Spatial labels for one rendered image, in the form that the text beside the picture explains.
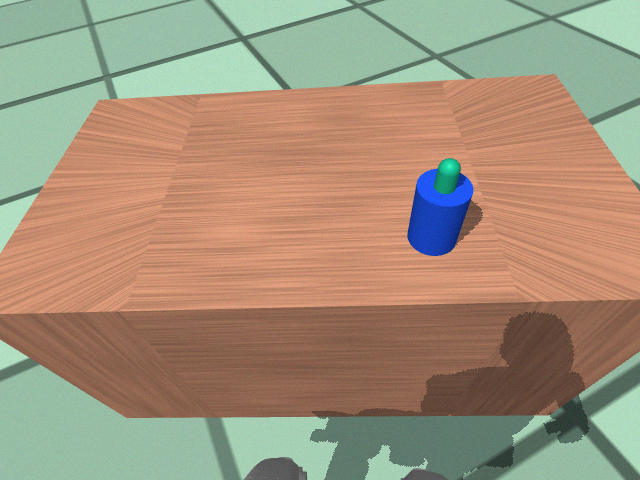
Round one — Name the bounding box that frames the bottle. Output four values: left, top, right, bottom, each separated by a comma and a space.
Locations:
407, 158, 474, 256

